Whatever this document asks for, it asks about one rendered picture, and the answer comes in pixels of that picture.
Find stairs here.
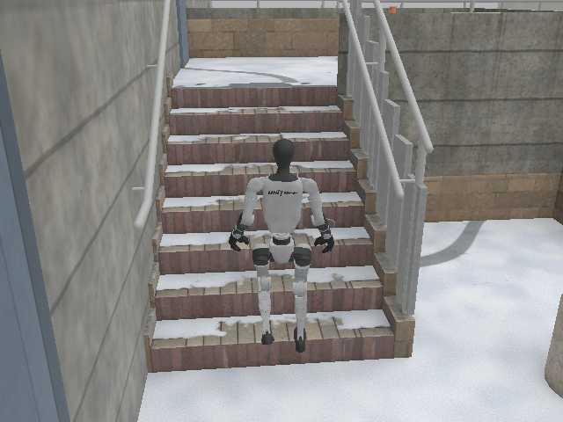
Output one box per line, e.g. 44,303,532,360
150,87,395,373

